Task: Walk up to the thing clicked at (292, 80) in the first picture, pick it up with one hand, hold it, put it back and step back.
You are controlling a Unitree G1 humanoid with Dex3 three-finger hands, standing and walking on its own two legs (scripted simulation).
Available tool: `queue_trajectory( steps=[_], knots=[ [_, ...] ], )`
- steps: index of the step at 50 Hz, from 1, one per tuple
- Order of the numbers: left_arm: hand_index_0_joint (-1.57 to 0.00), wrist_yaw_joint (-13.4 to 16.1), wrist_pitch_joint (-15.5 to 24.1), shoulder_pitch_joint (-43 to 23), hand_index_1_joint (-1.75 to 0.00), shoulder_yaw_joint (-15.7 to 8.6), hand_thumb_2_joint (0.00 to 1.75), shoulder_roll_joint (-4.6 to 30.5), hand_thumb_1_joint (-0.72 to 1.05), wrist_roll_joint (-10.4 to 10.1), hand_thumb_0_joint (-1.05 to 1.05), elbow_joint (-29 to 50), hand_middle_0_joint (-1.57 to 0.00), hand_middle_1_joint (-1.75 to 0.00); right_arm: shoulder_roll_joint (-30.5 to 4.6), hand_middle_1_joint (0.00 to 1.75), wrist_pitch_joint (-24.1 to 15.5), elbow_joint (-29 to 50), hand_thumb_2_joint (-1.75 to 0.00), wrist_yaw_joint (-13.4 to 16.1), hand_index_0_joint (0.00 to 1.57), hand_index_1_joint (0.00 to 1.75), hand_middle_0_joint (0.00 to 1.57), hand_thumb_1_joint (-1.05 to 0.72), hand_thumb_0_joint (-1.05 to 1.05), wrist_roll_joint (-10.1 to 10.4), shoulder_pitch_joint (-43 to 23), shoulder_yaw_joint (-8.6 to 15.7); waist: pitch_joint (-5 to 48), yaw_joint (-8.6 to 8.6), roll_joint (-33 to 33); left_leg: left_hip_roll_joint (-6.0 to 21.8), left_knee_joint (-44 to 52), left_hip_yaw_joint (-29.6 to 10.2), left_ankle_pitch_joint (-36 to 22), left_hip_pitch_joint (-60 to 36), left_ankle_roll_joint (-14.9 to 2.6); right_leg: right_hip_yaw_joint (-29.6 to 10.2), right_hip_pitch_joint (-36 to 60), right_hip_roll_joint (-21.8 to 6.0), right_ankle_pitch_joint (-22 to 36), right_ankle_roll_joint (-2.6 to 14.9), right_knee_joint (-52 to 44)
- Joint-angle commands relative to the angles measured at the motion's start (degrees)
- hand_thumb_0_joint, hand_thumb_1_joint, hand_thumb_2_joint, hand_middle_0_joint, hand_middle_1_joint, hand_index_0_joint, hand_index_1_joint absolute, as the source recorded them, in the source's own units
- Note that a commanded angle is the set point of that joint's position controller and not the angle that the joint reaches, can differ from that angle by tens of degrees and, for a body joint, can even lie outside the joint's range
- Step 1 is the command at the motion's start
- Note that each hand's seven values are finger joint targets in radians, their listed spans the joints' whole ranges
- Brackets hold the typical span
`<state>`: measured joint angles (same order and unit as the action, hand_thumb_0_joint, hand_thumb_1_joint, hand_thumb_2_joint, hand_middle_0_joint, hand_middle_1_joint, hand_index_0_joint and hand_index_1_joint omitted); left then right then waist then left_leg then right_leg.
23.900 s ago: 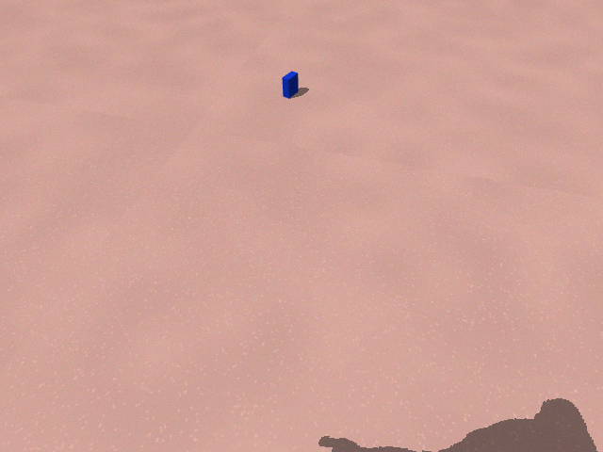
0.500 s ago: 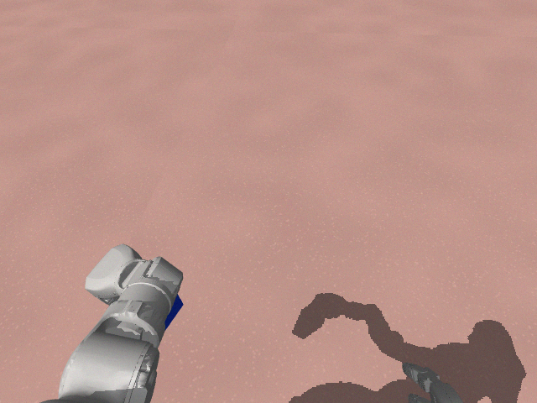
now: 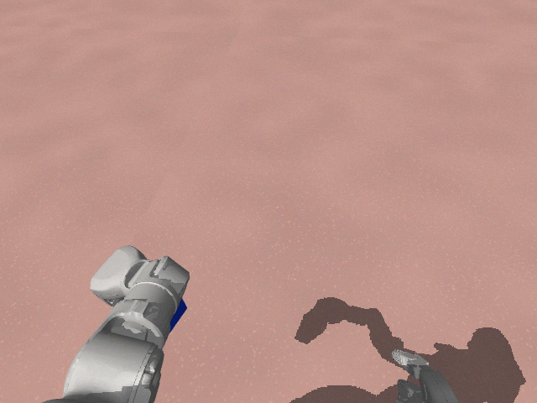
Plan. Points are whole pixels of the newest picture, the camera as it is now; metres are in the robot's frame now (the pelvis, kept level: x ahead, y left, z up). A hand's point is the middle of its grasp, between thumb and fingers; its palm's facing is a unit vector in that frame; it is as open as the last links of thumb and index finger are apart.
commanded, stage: hold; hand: left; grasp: from above
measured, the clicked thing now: (153, 310) +0.31 +0.24 -0.13
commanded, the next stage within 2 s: crouch in 0.50 s
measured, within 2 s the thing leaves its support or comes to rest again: neither
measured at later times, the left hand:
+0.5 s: hand (141, 282) +0.32 +0.23 -0.04, palm faces -0.20 -0.41 -0.89, open 7.9 cm
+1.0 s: hand (148, 302) +0.31 +0.24 -0.09, palm faces -0.30 -0.38 -0.87, open 7.8 cm
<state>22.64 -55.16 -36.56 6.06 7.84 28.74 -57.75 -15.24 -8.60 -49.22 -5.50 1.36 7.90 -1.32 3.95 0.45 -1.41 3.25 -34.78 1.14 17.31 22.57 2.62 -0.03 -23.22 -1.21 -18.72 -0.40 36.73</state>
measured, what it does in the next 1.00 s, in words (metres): stands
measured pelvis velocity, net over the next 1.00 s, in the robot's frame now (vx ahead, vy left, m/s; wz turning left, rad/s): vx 0.00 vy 0.00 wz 0.00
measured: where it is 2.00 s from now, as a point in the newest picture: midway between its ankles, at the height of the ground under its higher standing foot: outside the picture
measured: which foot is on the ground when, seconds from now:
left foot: down 0.00-1.00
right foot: down 0.00-1.00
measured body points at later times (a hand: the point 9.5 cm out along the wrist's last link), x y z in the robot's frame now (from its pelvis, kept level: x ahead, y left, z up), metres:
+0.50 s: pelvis +0.01 +0.00 +0.00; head +0.03 -0.01 +0.45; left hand +0.33 +0.25 +0.02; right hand +0.14 -0.24 -0.12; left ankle +0.00 +0.15 -0.73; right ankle +0.00 -0.12 -0.73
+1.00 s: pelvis +0.00 +0.00 -0.01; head +0.06 +0.00 +0.43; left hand +0.33 +0.25 -0.04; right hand +0.11 -0.26 -0.14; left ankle +0.00 +0.15 -0.73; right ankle +0.00 -0.12 -0.73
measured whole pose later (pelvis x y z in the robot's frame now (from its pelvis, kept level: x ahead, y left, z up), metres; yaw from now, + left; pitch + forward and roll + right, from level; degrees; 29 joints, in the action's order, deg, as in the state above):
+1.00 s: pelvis +0.00 +0.00 -0.01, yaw +0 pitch +12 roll +0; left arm 27.4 -45.9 -41.5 1.4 9.2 32.1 -73.9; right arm -15.2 -9.9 -51.0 -6.2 -0.5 10.4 1.4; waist 5.8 2.4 0.2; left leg 3.9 -41.7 0.5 20.2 33.5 2.9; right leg 0.2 -33.6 -0.6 -21.0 -0.2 42.5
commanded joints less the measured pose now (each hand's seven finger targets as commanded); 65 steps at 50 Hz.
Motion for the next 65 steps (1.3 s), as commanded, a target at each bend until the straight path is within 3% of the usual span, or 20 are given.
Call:
queue_trajectory(
  steps=[1, 6, 10, 21, 24, 26, 27, 28, 30, 32, 40, 43, 48, 52, 53, 55, 59, 60, 62, 65],
  knots=[
    [-1.19, 3.8, 0.6, -28.8, -0.50, 0.4, 0.58, 12.6, 0.88, 5.4, 0.00, 11.4, -1.21, -0.47, -7.4, 0.30, -2.3, 6.8, -0.90, 0.7, 0.20, 0.30, 0.20, -0.90, 0.00, 0.3, -4.4, 2.5, 19.9, 0.41, 1.1, -3.5, 3.1, 2.4, -14.0, -7.3, -2.74, 1.1, 8.2, 2.7, 15.7, 0.55, -4.6],
    [-1.18, 4.0, 0.8, -32.0, -0.49, 1.0, 0.57, 11.6, 0.87, 5.1, 0.00, 14.7, -1.21, -0.47, -7.4, 0.30, -2.2, 6.7, -0.90, 0.7, 0.20, 0.30, 0.20, -0.90, 0.00, 0.3, -4.0, 2.7, 21.5, 0.59, -0.2, -3.6, 2.6, 2.6, -15.9, -7.8, -2.55, 1.2, 8.6, 2.7, 17.8, 0.65, -4.2],
    [-1.18, 3.7, 0.1, -30.1, -0.49, 0.1, 0.57, 12.7, 0.87, 4.9, 0.00, 11.4, -1.21, -0.47, -7.8, 0.30, -1.8, 6.3, -0.90, 0.7, 0.20, 0.30, 0.20, -0.90, 0.00, 0.4, -3.9, 2.9, 20.8, 0.52, 0.9, -3.5, 2.5, 2.7, -16.2, -7.2, -2.65, 1.1, 8.8, 2.7, 18.4, 0.49, -4.2],
    [-1.16, 2.7, 0.0, -27.5, -0.51, 0.3, 0.61, 10.7, 0.83, 4.6, 0.00, 8.2, -1.19, -0.48, -7.6, 0.30, -2.0, 5.9, -0.90, 0.1, 0.20, 0.30, 0.20, -0.90, 0.00, 0.4, -3.1, 3.7, 19.6, 0.09, 2.0, -3.6, 3.0, 2.6, -17.4, -6.3, -2.69, 1.1, 8.7, 2.6, 19.2, 0.64, -4.7],
    [-1.14, 3.0, 0.8, -29.2, -0.51, 0.5, 0.60, 10.2, 0.81, 5.1, 0.00, 9.3, -1.17, -0.48, -7.6, 0.30, -1.9, 5.6, -0.90, 0.1, 0.20, 0.30, 0.20, -0.90, 0.00, 0.2, -2.6, 3.9, 21.0, 0.72, 1.2, -3.4, 2.4, 2.5, -19.8, -7.4, -2.50, 1.1, 8.8, 2.7, 22.2, 0.67, -3.7],
    [-1.14, 3.7, 1.0, -30.3, -0.52, -0.6, 0.61, 13.1, 0.81, 5.9, 0.00, 10.6, -1.17, -0.49, -8.1, 0.30, -1.7, 5.9, -0.90, 0.1, 0.20, 0.30, 0.20, -0.90, 0.00, 0.2, -2.2, 4.0, 22.8, 0.61, 1.6, -3.5, 2.0, 2.6, -20.8, -8.0, -2.60, 1.1, 10.4, 2.5, 24.3, 0.48, -3.4],
    [-1.15, 4.0, 1.2, -30.5, -0.52, -1.3, 0.60, 14.6, 0.83, 6.1, 0.00, 11.3, -1.18, -0.49, -8.1, 0.30, -1.6, 5.6, -0.90, 0.2, 0.20, 0.30, 0.20, -0.90, 0.00, 0.1, -2.0, 4.1, 22.3, -0.36, 0.5, -3.6, 2.0, 2.9, -21.0, -7.3, -2.45, 1.2, 10.5, 2.4, 23.9, 0.72, -3.3],
    [-1.15, 3.9, 1.3, -30.0, -0.50, -0.2, 0.59, 12.3, 0.82, 5.9, 0.00, 11.5, -1.18, -0.47, -7.7, 0.30, -1.6, 5.5, -0.90, 0.3, 0.20, 0.30, 0.20, -0.90, 0.00, 0.1, -2.2, 3.9, 21.5, 0.41, 0.4, -3.6, 2.0, 2.9, -21.0, -7.4, -2.41, 1.4, 9.6, 2.6, 23.9, 0.80, -3.1],
    [-1.20, 4.1, 1.6, -31.7, -0.47, -0.1, 0.61, 12.8, 0.87, 6.7, 0.00, 14.1, -1.23, -0.44, -7.9, 0.30, -1.5, 5.8, -0.91, 0.4, 0.20, 0.30, 0.20, -0.89, 0.00, 0.2, -2.0, 3.9, 23.5, 0.46, 0.3, -3.5, 1.9, 2.6, -21.6, -8.3, -2.47, 1.5, 10.0, 2.7, 24.2, 0.77, -3.0],
    [-1.17, 4.0, 1.2, -29.0, -0.39, -0.2, 0.48, 12.6, 0.82, 6.5, 0.00, 12.8, -1.15, -0.40, -7.7, 0.30, -1.3, 5.8, -0.89, 0.3, 0.20, 0.30, 0.20, -0.87, 0.00, 0.3, -2.5, 3.8, 22.5, 0.00, 0.9, -3.6, 1.8, 2.7, -21.4, -7.3, -2.59, 1.5, 10.5, 2.5, 24.5, 0.68, -3.0],
    [-1.15, 3.5, 3.4, -25.8, -0.36, 0.1, 0.45, 9.5, 0.80, 5.5, 0.00, 2.0, -1.14, -0.37, -7.7, 0.30, -1.6, 3.9, -0.89, 0.3, 0.20, 0.30, 0.20, -0.87, 0.00, -0.1, 0.7, 4.5, 18.5, 1.32, 3.5, -3.3, 1.1, 2.5, -19.4, -4.1, -2.74, 0.9, 7.0, 2.3, 23.0, 0.57, -3.4],
    [-1.13, 4.6, 5.7, -24.7, -0.32, -1.6, 0.45, 10.6, 0.74, 5.9, 0.00, -3.5, -1.13, -0.32, -8.2, 0.30, -1.8, 2.5, -0.89, 0.1, 0.20, 0.30, 0.20, -0.87, 0.00, -0.6, 3.1, 4.9, 17.3, 1.86, 4.0, -3.1, -0.7, 2.9, -18.7, -1.1, -2.53, 0.6, 4.6, 2.0, 22.7, 0.90, -2.3],
    [-1.11, 9.2, 10.8, -30.9, -0.31, -4.0, 0.44, 12.1, 0.71, 7.7, 0.00, -9.1, -1.11, -0.30, -8.2, 0.30, -2.8, 1.2, -0.89, -0.1, 0.20, 0.30, 0.20, -0.88, 0.00, -2.0, 6.3, 5.5, 18.5, 4.36, 4.2, -2.4, -8.1, 2.7, -16.4, 6.5, -2.36, 0.2, -3.7, 2.1, 22.6, 0.82, 3.9],
    [-1.06, 14.5, 14.7, -35.2, -0.32, -7.9, 0.47, 16.5, 0.63, 9.5, 0.00, -13.8, -1.07, -0.30, -8.3, 0.30, -3.5, 1.0, -0.89, -0.9, 0.20, 0.30, 0.20, -0.88, 0.00, -3.6, 7.4, 5.9, 24.6, 4.71, 1.4, -1.9, -20.5, 2.7, -13.6, 18.7, -1.51, -0.5, -13.3, 1.9, 21.1, 0.92, 15.6],
    [-1.05, 15.8, 15.4, -35.0, -0.31, -8.1, 0.47, 15.2, 0.62, 9.6, 0.00, -15.6, -1.07, -0.29, -8.1, 0.30, -3.4, 0.9, -0.89, -1.3, 0.20, 0.30, 0.20, -0.88, 0.00, -3.9, 7.1, 5.9, 26.0, 5.10, 0.3, -2.0, -22.7, 2.7, -13.3, 20.6, -1.24, -0.8, -15.6, 1.8, 21.4, 0.97, 17.9],
    [-1.07, 18.0, 16.8, -36.7, -0.30, -10.2, 0.44, 17.2, 0.64, 9.7, 0.00, -17.2, -1.09, -0.28, -8.3, 0.30, -3.3, 1.2, -0.89, -2.3, 0.20, 0.30, 0.20, -0.88, 0.00, -4.6, 7.0, 5.9, 28.8, 5.20, -1.3, -1.9, -25.8, 2.1, -12.9, 23.6, -0.82, -0.4, -19.1, 2.0, 20.5, 1.12, 21.2],
    [-1.11, 21.1, 18.8, -42.3, -0.32, -13.1, 0.46, 19.8, 0.68, 8.4, 0.00, -18.8, -1.12, -0.30, -9.0, 0.30, -3.5, 0.4, -0.89, -3.2, 0.20, 0.30, 0.20, -0.88, 0.00, -5.8, 6.5, 6.2, 32.9, 6.54, -5.7, -1.7, -33.0, 1.0, -7.8, 31.8, -0.67, 0.7, -29.3, 2.6, 13.8, 1.61, 27.7],
    [-1.13, 21.6, 19.7, -44.9, -0.32, -14.0, 0.43, 20.8, 0.70, 7.7, 0.00, -18.0, -1.13, -0.32, -9.4, 0.30, -3.6, 0.1, -0.89, -3.4, 0.20, 0.30, 0.20, -0.88, 0.00, -6.0, 6.6, 6.1, 35.3, 7.65, -7.0, -1.6, -35.0, 0.3, -6.3, 32.7, -0.47, 1.4, -33.0, 2.7, 11.4, 1.85, 29.9],
    [-1.14, 22.2, 20.9, -47.4, -0.32, -15.4, 0.41, 24.3, 0.73, 7.3, 0.00, -17.7, -1.13, -0.33, -9.9, 0.30, -3.4, -0.4, -0.90, -3.5, 0.20, 0.30, 0.20, -0.89, 0.00, -6.2, 5.5, 5.6, 38.8, 7.79, -9.2, -1.3, -39.0, -0.1, -3.8, 35.9, -0.34, 2.1, -38.0, 3.0, 8.1, 1.86, 33.4],
    [-1.18, 22.0, 22.8, -51.7, -0.36, -16.5, 0.43, 26.7, 0.79, 6.6, 0.00, -17.8, -1.16, -0.37, -10.8, 0.30, -3.1, -0.9, -0.89, -3.4, 0.20, 0.30, 0.20, -0.89, 0.00, -6.2, 5.2, 5.3, 44.1, 10.21, -9.8, -0.7, -44.3, -0.7, 1.7, 40.0, -0.18, 3.1, -44.0, 3.0, 1.2, 1.49, 38.4]
  ],
)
